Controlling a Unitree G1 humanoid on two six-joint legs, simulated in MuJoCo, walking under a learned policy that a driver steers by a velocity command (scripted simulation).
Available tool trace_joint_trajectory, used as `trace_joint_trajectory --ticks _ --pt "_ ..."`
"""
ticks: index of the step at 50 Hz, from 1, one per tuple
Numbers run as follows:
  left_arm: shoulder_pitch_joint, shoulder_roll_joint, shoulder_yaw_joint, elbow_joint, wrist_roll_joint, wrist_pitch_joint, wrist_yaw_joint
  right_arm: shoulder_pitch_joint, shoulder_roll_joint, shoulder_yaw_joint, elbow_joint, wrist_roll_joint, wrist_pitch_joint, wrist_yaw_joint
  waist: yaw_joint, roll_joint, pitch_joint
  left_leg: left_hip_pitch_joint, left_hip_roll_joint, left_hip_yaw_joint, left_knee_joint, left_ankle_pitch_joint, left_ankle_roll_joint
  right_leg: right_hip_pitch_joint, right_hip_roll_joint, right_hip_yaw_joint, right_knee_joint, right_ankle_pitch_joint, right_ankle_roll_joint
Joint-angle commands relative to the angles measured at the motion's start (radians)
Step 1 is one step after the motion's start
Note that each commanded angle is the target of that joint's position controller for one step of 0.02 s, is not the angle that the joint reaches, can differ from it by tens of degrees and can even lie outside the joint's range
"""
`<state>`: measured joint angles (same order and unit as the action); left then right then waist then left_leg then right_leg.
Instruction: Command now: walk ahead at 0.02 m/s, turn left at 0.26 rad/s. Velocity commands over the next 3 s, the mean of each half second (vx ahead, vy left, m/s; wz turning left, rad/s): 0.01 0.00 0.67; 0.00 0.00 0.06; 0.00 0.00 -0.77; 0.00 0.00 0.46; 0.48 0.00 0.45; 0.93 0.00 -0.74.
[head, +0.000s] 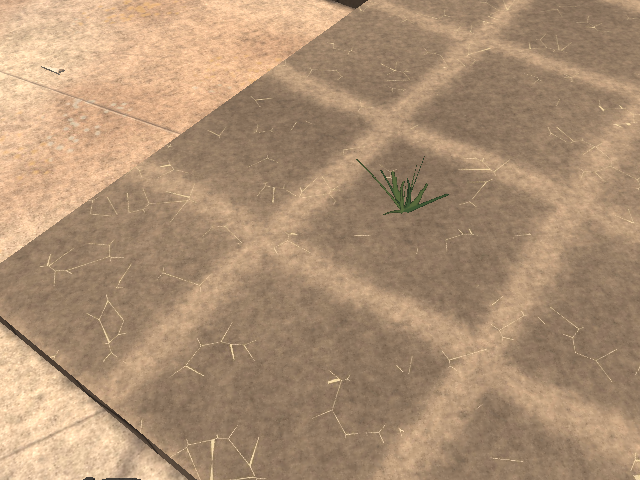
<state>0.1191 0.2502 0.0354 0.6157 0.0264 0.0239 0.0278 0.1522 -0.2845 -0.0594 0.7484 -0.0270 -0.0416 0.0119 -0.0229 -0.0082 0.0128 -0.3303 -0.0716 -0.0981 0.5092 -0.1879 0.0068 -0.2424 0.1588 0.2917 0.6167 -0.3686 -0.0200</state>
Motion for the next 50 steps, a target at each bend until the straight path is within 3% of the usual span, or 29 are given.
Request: trace_joint_trajectory --ticks 1,3,4,6,8,10,13,16,17,18,19,20,21,23,27,30,32,34,36,37,38,39,40,41,42,44,46,48,50 --pt "0.091 0.173 0.056 -0.033 -0.003 -0.012 0.014 -0.089 -0.137 -0.019 -0.106 0.015 -0.010 0.008 0.074 0.209 -0.041 0.121 0.291 -0.477 -0.170 0.391 0.242 -0.065 -0.069 -0.125 0.069 -0.078 0.075" --pt "0.009 0.169 0.068 -0.045 -0.018 0.004 0.017 0.024 -0.212 -0.049 -0.097 0.039 0.006 -0.002 0.000 0.187 -0.064 0.225 0.296 -0.549 -0.187 0.245 0.249 -0.204 -0.033 -0.154 0.259 -0.242 0.102" --pt "0.002 0.157 0.069 -0.048 -0.025 0.006 0.015 0.038 -0.236 -0.059 -0.098 0.041 0.007 -0.011 -0.003 0.143 -0.072 0.243 0.298 -0.565 -0.184 0.200 0.245 -0.250 -0.036 -0.132 0.378 -0.249 0.110" --pt "-0.003 0.119 0.066 -0.038 -0.030 0.002 0.014 0.000 -0.209 -0.062 -0.117 0.052 0.016 -0.029 0.014 0.111 -0.081 0.229 0.230 -0.475 -0.174 0.175 0.189 -0.261 -0.051 -0.123 0.406 -0.175 0.110" --pt "-0.023 0.082 0.060 -0.030 -0.037 -0.006 0.018 -0.010 -0.172 -0.061 -0.133 0.062 0.041 -0.041 0.011 0.134 -0.092 0.238 0.171 -0.434 -0.171 0.142 0.149 -0.248 -0.048 -0.143 0.287 -0.116 0.110" --pt "-0.037 0.063 0.058 -0.021 -0.042 -0.017 0.014 0.005 -0.168 -0.069 -0.142 0.058 0.061 -0.049 0.003 0.164 -0.117 0.246 0.145 -0.440 -0.165 0.131 0.143 -0.199 -0.035 -0.153 0.167 -0.083 0.109" --pt "-0.009 0.085 0.067 0.006 -0.052 -0.036 -0.001 0.006 -0.186 -0.084 -0.161 0.055 0.078 -0.049 0.006 0.211 -0.135 0.214 0.138 -0.492 -0.173 0.132 0.150 -0.085 -0.026 -0.147 -0.003 -0.031 0.098" --pt "0.066 0.125 0.085 0.048 -0.052 -0.050 -0.011 -0.018 -0.189 -0.089 -0.180 0.077 0.082 -0.045 0.043 0.208 -0.128 0.144 0.109 -0.531 -0.167 0.023 0.120 0.058 -0.055 -0.148 -0.235 0.116 0.069" --pt "0.094 0.151 0.096 0.064 -0.048 -0.051 -0.009 -0.010 -0.171 -0.083 -0.183 0.081 0.082 -0.046 0.049 0.175 -0.135 0.061 0.064 -0.498 -0.125 -0.094 0.082 0.172 -0.117 -0.135 -0.316 0.198 0.043" --pt "0.085 0.194 0.103 0.055 -0.032 -0.043 -0.003 0.064 -0.122 -0.069 -0.173 0.069 0.086 -0.042 0.008 0.027 -0.168 -0.061 -0.026 -0.384 0.046 -0.346 0.038 0.290 -0.296 0.010 -0.324 0.193 -0.030" --pt "0.036 0.246 0.103 0.034 0.022 -0.041 -0.008 0.063 -0.137 -0.076 -0.200 0.076 0.080 -0.039 -0.010 -0.241 -0.112 -0.212 -0.144 -0.186 0.304 -0.445 -0.008 0.194 -0.485 0.232 -0.354 0.330 -0.166" --pt "-0.029 0.204 0.095 0.011 0.038 -0.051 -0.006 0.077 -0.222 -0.100 -0.191 0.054 0.072 -0.034 -0.024 -0.185 -0.058 -0.240 -0.049 -0.169 0.508 -0.405 -0.047 0.111 -0.544 0.218 -0.349 0.410 -0.211" --pt "-0.086 0.153 0.081 -0.003 0.017 -0.053 0.004 0.099 -0.246 -0.108 -0.170 0.051 0.077 -0.030 -0.044 -0.121 -0.038 -0.234 -0.023 -0.135 0.596 -0.335 -0.060 0.085 -0.488 0.094 -0.320 0.426 -0.180" --pt "-0.089 0.117 0.065 -0.005 -0.017 -0.047 0.023 0.126 -0.194 -0.095 -0.149 0.046 0.096 -0.032 -0.031 -0.087 -0.017 -0.289 -0.010 -0.101 0.732 -0.229 -0.088 0.113 -0.396 -0.048 -0.282 0.429 -0.136" --pt "0.024 0.147 0.065 0.007 -0.005 -0.022 0.039 0.008 -0.140 -0.060 -0.225 0.063 0.095 -0.019 0.054 -0.120 0.014 -0.413 0.084 0.028 0.678 -0.161 -0.143 0.218 -0.391 -0.169 -0.283 0.585 -0.183" --pt "0.092 0.191 0.078 0.023 -0.004 -0.008 0.029 -0.041 -0.108 -0.038 -0.269 0.049 0.091 -0.008 0.097 -0.120 -0.024 -0.374 0.128 0.053 0.557 -0.197 -0.161 0.271 -0.430 -0.182 -0.267 0.688 -0.216" --pt "0.087 0.218 0.082 0.035 -0.015 -0.006 0.010 -0.039 -0.081 -0.023 -0.279 0.034 0.085 -0.009 0.084 -0.111 -0.049 -0.249 0.109 0.063 0.442 -0.241 -0.140 0.223 -0.433 -0.194 -0.260 0.723 -0.227" --pt "0.050 0.214 0.074 0.041 -0.029 -0.012 -0.010 0.002 -0.080 -0.020 -0.256 0.031 0.084 -0.016 0.056 -0.136 -0.065 -0.107 0.081 0.094 0.302 -0.241 -0.114 0.163 -0.417 -0.208 -0.246 0.735 -0.219" --pt "0.040 0.158 0.047 0.065 -0.048 -0.027 -0.030 0.046 -0.057 -0.018 -0.222 0.023 0.084 -0.024 0.022 -0.148 -0.069 0.050 0.065 0.103 0.049 -0.113 -0.083 0.123 -0.385 -0.200 -0.211 0.694 -0.183" --pt "0.041 0.138 0.036 0.078 -0.058 -0.035 -0.038 0.082 -0.055 -0.018 -0.201 0.018 0.081 -0.025 -0.008 -0.139 -0.057 0.178 0.051 0.117 -0.154 0.077 -0.058 0.073 -0.370 -0.198 -0.194 0.670 -0.146" --pt "0.096 0.141 0.035 0.097 -0.057 -0.050 -0.044 0.089 -0.114 -0.031 -0.204 0.017 0.078 -0.034 0.000 -0.110 -0.067 0.318 0.087 0.069 -0.204 0.232 -0.038 0.004 -0.344 -0.196 -0.181 0.581 -0.080" --pt "0.111 0.121 0.023 0.079 -0.019 -0.062 -0.050 0.147 -0.204 -0.050 -0.217 0.008 0.081 -0.050 0.000 0.020 -0.168 0.512 0.266 -0.077 -0.089 0.638 0.007 -0.106 -0.288 -0.224 -0.078 0.266 -0.007" --pt "0.155 0.088 0.011 0.077 -0.023 -0.068 -0.053 0.090 -0.254 -0.061 -0.215 -0.007 0.092 -0.056 0.033 0.245 -0.208 0.485 0.433 -0.159 -0.036 0.756 0.167 -0.197 -0.222 -0.302 0.019 -0.126 0.061" --pt "0.093 0.167 0.032 0.077 -0.047 -0.057 -0.043 0.077 -0.196 -0.055 -0.228 -0.012 0.086 -0.049 -0.030 0.210 -0.199 0.409 0.432 -0.164 -0.077 0.659 0.249 -0.213 -0.206 -0.297 0.203 -0.277 0.098" --pt "0.081 0.213 0.057 0.076 -0.071 -0.044 -0.036 0.076 -0.191 -0.054 -0.219 -0.014 0.078 -0.046 -0.037 0.212 -0.148 0.372 0.433 -0.147 -0.107 0.608 0.271 -0.295 -0.191 -0.295 0.419 -0.322 0.111" --pt "0.149 0.190 0.070 0.104 -0.070 0.000 -0.012 -0.024 -0.147 -0.043 -0.224 0.009 0.061 -0.047 0.016 0.195 -0.083 0.252 0.396 -0.037 -0.152 0.446 0.227 -0.325 -0.222 -0.250 0.571 -0.245 0.123" --pt "0.168 0.160 0.070 0.100 -0.061 0.031 0.007 -0.082 -0.106 -0.033 -0.218 0.005 0.049 -0.050 0.047 0.185 -0.039 0.167 0.362 0.050 -0.186 0.361 0.204 -0.309 -0.227 -0.271 0.593 -0.136 0.141" --pt "0.141 0.134 0.065 0.065 -0.055 0.041 0.008 -0.091 -0.092 -0.034 -0.205 0.001 0.044 -0.054 0.041 0.170 -0.035 0.177 0.366 0.095 -0.203 0.294 0.205 -0.320 -0.246 -0.288 0.520 -0.062 0.150" --pt "0.118 0.110 0.056 0.029 -0.051 0.042 -0.009 -0.092 -0.102 -0.041 -0.193 0.004 0.042 -0.056 0.030 0.148 -0.053 0.206 0.383 0.128 -0.193 0.283 0.208 -0.286 -0.271 -0.297 0.398 -0.032 0.141"
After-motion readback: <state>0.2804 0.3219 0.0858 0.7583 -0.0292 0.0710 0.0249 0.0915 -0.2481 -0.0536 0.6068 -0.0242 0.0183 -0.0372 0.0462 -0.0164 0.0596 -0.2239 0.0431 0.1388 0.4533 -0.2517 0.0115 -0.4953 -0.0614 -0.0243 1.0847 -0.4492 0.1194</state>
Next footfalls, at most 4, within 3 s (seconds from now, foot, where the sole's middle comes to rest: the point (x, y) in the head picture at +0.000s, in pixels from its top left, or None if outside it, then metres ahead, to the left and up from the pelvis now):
0.34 right None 0.08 -0.10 -0.77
0.76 left None -0.02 0.17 -0.77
1.18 right None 0.06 -0.07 -0.77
1.66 left None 0.08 0.16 -0.77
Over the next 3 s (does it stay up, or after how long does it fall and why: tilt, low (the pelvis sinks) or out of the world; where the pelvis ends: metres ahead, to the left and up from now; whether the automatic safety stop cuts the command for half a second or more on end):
stays up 0.39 0.30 -0.03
